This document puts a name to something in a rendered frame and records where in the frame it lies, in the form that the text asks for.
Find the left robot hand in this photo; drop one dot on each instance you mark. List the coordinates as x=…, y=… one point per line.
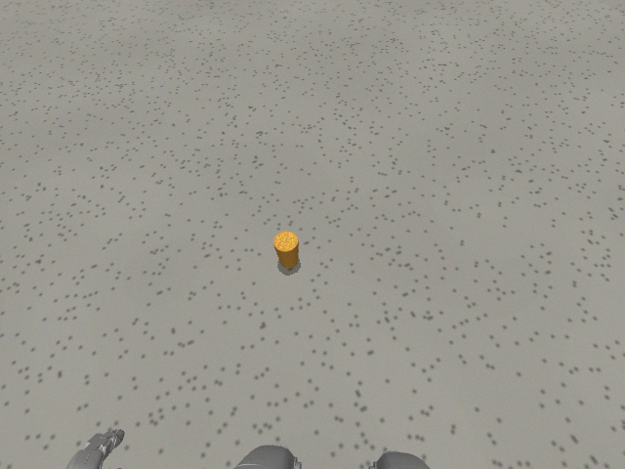
x=96, y=450

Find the cup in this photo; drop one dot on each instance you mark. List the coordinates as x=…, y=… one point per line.
x=286, y=245

